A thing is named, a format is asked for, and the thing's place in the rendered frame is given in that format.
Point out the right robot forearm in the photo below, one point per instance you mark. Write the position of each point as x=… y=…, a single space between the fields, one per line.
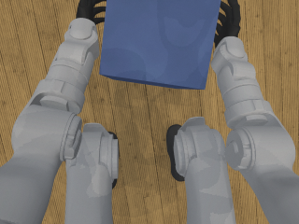
x=240 y=90

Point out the robot left upper arm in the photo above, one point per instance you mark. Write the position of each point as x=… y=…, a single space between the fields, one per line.
x=43 y=139

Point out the right robot hand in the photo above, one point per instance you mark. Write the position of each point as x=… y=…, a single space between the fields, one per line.
x=230 y=21

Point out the left robot hand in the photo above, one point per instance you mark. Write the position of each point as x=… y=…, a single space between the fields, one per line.
x=87 y=10

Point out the carton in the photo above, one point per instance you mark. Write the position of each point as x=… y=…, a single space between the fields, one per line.
x=164 y=43

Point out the robot right upper arm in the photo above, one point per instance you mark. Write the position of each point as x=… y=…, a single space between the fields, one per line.
x=265 y=155

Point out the left robot forearm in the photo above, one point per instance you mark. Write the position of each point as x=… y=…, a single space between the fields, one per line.
x=70 y=71

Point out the right robot thigh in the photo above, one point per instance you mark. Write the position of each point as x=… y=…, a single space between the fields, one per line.
x=207 y=183

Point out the right robot shin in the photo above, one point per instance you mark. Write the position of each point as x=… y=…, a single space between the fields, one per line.
x=196 y=121

